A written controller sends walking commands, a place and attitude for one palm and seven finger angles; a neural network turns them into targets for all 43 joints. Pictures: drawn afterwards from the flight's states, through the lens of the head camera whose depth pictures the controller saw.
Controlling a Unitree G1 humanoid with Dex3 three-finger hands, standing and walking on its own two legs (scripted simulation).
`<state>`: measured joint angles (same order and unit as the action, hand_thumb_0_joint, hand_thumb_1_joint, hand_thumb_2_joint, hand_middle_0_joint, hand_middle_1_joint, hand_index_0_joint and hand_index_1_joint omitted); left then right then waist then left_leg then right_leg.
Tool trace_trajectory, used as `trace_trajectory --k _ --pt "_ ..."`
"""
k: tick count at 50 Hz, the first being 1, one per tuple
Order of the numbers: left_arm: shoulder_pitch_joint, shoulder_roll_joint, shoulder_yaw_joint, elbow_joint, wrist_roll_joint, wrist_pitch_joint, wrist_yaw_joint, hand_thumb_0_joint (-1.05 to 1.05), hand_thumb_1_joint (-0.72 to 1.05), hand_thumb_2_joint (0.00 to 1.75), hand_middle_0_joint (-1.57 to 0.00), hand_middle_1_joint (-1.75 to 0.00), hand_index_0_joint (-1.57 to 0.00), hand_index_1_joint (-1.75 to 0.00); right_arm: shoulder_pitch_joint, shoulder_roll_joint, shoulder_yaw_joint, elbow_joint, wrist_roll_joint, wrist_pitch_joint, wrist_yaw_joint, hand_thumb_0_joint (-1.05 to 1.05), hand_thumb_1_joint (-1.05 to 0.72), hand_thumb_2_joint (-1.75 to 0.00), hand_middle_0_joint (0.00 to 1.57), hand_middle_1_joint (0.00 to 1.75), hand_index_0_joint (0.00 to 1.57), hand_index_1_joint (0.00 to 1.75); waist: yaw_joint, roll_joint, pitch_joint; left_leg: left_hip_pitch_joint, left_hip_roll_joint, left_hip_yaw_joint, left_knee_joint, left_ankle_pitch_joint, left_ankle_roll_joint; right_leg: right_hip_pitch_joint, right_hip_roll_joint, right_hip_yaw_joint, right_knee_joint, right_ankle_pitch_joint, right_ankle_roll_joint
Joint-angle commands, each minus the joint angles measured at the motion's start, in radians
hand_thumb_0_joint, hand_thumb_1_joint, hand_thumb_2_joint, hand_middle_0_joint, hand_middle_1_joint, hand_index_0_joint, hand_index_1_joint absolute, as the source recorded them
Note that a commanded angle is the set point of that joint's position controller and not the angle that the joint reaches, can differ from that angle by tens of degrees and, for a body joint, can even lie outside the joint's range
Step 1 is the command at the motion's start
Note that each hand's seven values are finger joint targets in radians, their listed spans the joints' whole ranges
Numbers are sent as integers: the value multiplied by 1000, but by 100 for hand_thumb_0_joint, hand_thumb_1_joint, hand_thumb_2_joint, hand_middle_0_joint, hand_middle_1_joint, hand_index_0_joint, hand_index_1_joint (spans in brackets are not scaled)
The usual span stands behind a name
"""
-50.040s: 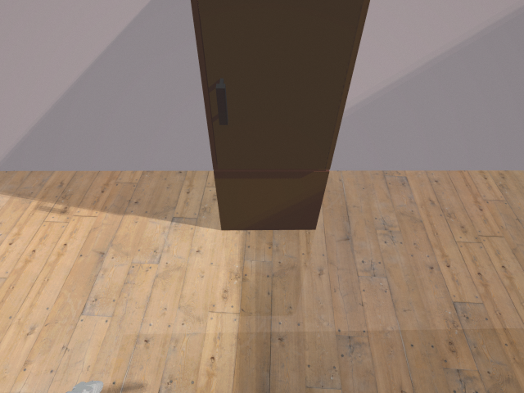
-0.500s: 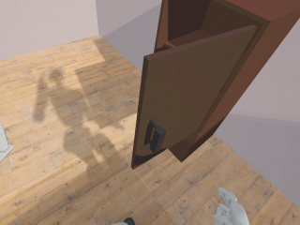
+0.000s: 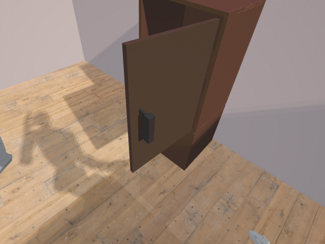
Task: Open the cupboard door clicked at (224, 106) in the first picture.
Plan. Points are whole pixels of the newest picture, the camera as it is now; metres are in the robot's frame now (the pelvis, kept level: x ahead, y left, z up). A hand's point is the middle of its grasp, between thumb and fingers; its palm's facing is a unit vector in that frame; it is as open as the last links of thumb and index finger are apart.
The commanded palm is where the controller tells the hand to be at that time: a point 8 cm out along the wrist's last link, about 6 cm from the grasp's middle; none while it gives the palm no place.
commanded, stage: stop stepping back and stand still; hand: left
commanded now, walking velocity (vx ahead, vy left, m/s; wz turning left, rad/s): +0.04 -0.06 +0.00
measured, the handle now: (145, 125) +0.51 +0.08 -0.02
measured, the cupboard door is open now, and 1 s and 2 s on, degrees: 84 84 84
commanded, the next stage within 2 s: let the arm hang, fingers relaxed in 0.64 s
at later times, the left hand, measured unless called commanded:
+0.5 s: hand out of the picture +0.13 +0.27 +0.18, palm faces +0.43 -0.78 -0.45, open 7.4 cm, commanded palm +0.06 +0.31 +0.20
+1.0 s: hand out of the picture +0.02 +0.20 -0.15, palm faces +0.00 -0.98 -0.19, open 7.4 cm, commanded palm none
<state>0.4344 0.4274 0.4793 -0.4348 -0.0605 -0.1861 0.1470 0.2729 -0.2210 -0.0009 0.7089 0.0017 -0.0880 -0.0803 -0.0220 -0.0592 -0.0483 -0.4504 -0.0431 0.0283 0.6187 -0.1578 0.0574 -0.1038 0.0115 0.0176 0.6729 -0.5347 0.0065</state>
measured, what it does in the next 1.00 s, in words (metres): steps on the spot: left foot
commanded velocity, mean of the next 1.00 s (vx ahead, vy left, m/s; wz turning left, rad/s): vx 0.00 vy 0.00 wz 0.00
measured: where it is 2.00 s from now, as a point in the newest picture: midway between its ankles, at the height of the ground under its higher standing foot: outside the picture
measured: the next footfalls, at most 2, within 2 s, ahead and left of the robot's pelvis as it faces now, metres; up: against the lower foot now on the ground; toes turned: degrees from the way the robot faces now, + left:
left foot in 0.26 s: +0.06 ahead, +0.11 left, +0.00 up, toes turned +1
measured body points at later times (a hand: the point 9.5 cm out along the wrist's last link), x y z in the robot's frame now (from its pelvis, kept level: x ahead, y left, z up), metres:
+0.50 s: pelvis -0.07 +0.00 +0.02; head -0.07 +0.01 +0.47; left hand +0.10 +0.31 +0.21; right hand +0.11 -0.21 -0.05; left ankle +0.02 +0.11 -0.72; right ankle -0.10 -0.11 -0.72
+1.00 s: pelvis -0.06 +0.01 +0.01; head -0.05 +0.03 +0.46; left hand +0.02 +0.25 -0.13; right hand +0.04 -0.26 -0.11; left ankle +0.02 +0.11 -0.72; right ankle -0.10 -0.11 -0.72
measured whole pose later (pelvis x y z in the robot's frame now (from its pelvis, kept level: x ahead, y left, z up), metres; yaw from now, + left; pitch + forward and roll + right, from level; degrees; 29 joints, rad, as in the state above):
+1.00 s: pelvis -0.06 +0.01 +0.01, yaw +4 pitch -1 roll -1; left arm 0.23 0.22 0.00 0.84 0.03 0.06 -0.01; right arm 0.16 -0.27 0.00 0.95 -0.04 0.01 0.00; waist -0.05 -0.01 0.03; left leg -0.39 -0.04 -0.04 0.56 -0.15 0.03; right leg -0.17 0.00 -0.04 0.57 -0.38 0.00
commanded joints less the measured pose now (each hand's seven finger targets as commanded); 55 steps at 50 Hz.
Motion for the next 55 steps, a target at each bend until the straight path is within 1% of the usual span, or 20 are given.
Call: trace_trajectory --k 1,3,4,5,6,7,10,14,17,21,24,28,36,37,38,39,43,46,49,55 --pt "65 194 77 -324 3 -77 4 0 90 90 -20 -30 -20 -30 -168 -114 -31 -217 -9 -101 2 0 -90 -90 20 30 20 30 32 244 -10 -50 193 -321 -487 -468 -5 76 58 -57 -149 -12 -30" --pt "197 230 122 -357 6 -77 0 0 90 90 -20 -30 -20 -30 -155 -102 -36 -232 -3 -87 14 0 -90 -90 20 30 20 30 34 171 -44 -63 72 -129 -252 -341 -60 88 -20 22 -331 -21 -50" --pt "221 223 117 -356 4 -75 -4 0 90 90 -20 -30 -20 -30 -153 -81 -40 -232 -2 -77 22 0 -90 -90 20 30 20 30 25 -23 -19 14 18 -58 25 -209 -79 -99 -160 199 -464 -134 -104" --pt "189 233 127 -369 -2 -72 0 0 90 90 -20 -30 -20 -30 -150 -93 -51 -213 0 -69 22 0 -90 -90 20 30 20 30 23 -128 38 5 7 -61 262 -146 -86 -255 -299 375 -549 -161 -185" --pt "153 217 128 -331 2 -72 7 0 90 90 -20 -30 -20 -30 -126 -102 -54 -190 -3 -66 18 0 -90 -90 20 30 20 30 4 -71 81 -59 38 -79 356 -127 -84 -279 -313 360 -531 -53 -209" --pt "107 206 120 -298 10 -83 15 0 90 90 -20 -30 -20 -30 -113 -93 -46 -179 -1 -72 14 0 -90 -90 20 30 20 30 -7 13 89 -60 73 -86 331 -143 -77 -244 -290 281 -470 101 -194" --pt "10 174 81 -158 27 -90 26 0 90 90 -20 -30 -20 -30 -103 -84 -30 -162 -1 -97 -13 0 -90 -90 20 30 20 30 -6 51 67 146 75 -25 -38 -52 -49 -178 -169 106 -314 358 -98" --pt "-17 140 18 -101 20 -84 10 0 90 90 -20 -30 -20 -30 -121 -129 -49 -188 19 -111 -24 0 -90 -90 20 30 20 30 25 55 44 311 158 -138 -130 203 -2 -199 -34 63 -267 388 24" --pt "-31 151 18 -215 22 -88 -6 0 90 90 -20 -30 -20 -30 -144 -106 -25 -195 5 -114 -16 0 -90 -90 20 30 20 30 19 155 20 180 180 -226 -273 6 14 -91 6 -5 -216 242 19" --pt "34 148 40 -290 30 -88 5 0 90 90 -20 -30 -20 -30 -158 -96 -23 -221 -4 -126 -11 0 -90 -90 20 30 20 30 27 233 18 65 158 -212 -425 -402 -8 -7 28 -35 -225 121 -8" --pt "118 159 73 -260 25 -76 10 0 90 90 -20 -30 -20 -30 -146 -80 -25 -231 -6 -116 -9 0 -90 -90 20 30 20 30 27 193 -15 86 115 -147 -365 -343 -37 -3 14 -27 -304 103 -25" --pt "83 145 52 -203 11 -59 8 0 90 90 -20 -30 -20 -30 -139 -84 -33 -208 -7 -95 -8 0 -90 -90 20 30 20 30 10 34 7 258 65 -69 -98 -94 -61 -220 -103 128 -452 115 -70" --pt "-86 143 -2 -226 29 -56 4 0 90 90 -20 -30 -20 -30 -169 -95 -14 -217 1 -107 -22 0 -90 -90 20 30 20 30 19 193 63 222 136 -189 -322 -202 -27 -147 7 -5 -322 158 1" --pt "-38 -62 -356 619 111 106 -134 0 90 90 -20 -30 -20 -30 -202 -303 -77 65 -15 -100 69 0 -90 -90 20 30 20 30 -1 205 94 42 165 -264 -155 86 9 -192 -53 -26 -140 305 -27" --pt "-12 -64 -344 660 101 169 -146 0 90 90 -20 -30 -20 -30 -139 -228 -73 69 -7 -40 66 0 -90 -90 20 30 20 30 29 124 10 114 164 -195 -137 236 10 -136 -64 2 -154 318 -20" --pt "-19 -70 -360 689 97 177 -150 0 90 90 -20 -30 -20 -30 -134 -224 -65 63 -15 -22 64 0 -90 -90 20 30 20 30 38 70 -34 96 181 -214 -126 168 24 -120 -63 2 -152 266 -30" --pt "-149 -14 -384 907 96 174 -152 0 90 90 -20 -30 -20 -30 -157 -209 -50 90 -23 31 75 0 -90 -90 20 30 20 30 22 -136 1 116 114 -191 -82 91 -1 -152 -123 58 -239 276 -78" --pt "-208 -15 -419 1086 85 190 -139 0 90 90 -20 -30 -20 -30 -145 -183 -33 146 -33 68 77 0 -90 -90 20 30 20 30 5 37 30 165 101 -186 -123 105 -17 -171 -125 55 -239 242 -80" --pt "-152 -24 -429 1257 79 195 -132 0 90 90 -20 -30 -20 -30 -148 -181 -24 198 -32 77 69 0 -90 -90 20 30 20 30 34 194 20 142 132 -249 -244 60 3 -58 -76 23 -228 211 -45" --pt "-75 -83 -437 1464 73 189 -131 0 90 90 -20 -30 -20 -30 -80 -132 -25 304 -22 91 50 0 -90 -90 20 30 20 30 27 220 27 202 114 -224 -268 -52 -10 -54 -89 28 -316 207 -60"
